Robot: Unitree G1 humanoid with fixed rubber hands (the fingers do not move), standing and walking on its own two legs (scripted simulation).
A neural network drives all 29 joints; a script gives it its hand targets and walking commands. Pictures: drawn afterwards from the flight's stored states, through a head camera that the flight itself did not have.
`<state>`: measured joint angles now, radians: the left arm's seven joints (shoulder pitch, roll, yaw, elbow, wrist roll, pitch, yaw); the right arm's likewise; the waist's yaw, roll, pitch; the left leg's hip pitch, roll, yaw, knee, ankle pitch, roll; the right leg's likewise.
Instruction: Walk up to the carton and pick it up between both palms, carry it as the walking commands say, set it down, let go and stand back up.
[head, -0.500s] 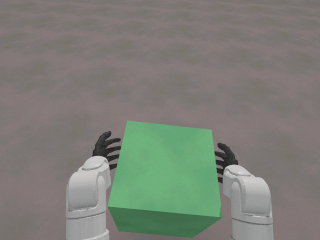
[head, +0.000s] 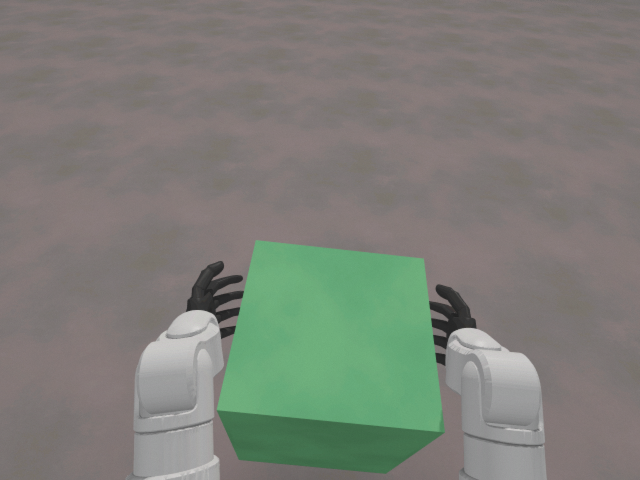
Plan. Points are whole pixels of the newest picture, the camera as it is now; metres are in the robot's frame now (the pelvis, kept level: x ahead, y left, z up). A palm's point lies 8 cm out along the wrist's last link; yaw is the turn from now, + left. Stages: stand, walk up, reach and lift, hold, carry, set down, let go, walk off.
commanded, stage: carry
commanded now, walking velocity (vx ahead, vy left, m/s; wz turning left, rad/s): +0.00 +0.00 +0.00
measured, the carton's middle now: (325, 365) +0.28 +0.00 +0.01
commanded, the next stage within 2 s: none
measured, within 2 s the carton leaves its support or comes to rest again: neither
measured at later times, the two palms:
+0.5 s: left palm (195, 340) +0.26 +0.14 +0.11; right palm (462, 359) +0.23 -0.15 +0.09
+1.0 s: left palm (212, 313) +0.30 +0.14 +0.10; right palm (456, 329) +0.28 -0.16 +0.08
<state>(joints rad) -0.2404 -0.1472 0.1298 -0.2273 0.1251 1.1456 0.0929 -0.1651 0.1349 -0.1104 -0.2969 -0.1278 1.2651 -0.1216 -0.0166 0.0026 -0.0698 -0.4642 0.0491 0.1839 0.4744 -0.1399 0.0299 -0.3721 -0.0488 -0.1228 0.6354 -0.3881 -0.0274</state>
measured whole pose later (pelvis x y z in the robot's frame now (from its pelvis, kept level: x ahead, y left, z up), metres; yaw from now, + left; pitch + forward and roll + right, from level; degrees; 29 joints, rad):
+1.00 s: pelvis +0.01 -0.01 +0.01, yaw -1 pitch +3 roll +0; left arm -0.23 -0.15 0.14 -0.18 0.15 1.09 0.08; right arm -0.18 0.14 -0.11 -0.21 -0.15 1.19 -0.11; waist 0.00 -0.01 -0.11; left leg -0.36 0.04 0.10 0.52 -0.21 0.01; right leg -0.38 -0.07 -0.13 0.52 -0.19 -0.01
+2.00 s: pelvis +0.05 +0.01 +0.01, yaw -1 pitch +3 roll +0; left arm -0.21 -0.14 0.11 -0.06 0.18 0.93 0.08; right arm -0.14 0.13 -0.10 -0.10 -0.18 1.01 -0.09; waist 0.00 -0.01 -0.11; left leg -0.30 0.02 0.11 0.52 -0.27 0.03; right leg -0.32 -0.09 -0.13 0.52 -0.25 0.03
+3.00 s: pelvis +0.00 -0.06 +0.00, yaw -2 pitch +1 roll +0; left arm -0.19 -0.14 0.11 -0.33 0.12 1.19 0.11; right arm -0.15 0.13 -0.07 -0.34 -0.13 1.27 -0.12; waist 0.01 -0.02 -0.05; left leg -0.39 0.16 0.11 0.61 -0.23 -0.07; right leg -0.40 0.00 -0.19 0.58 -0.21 -0.07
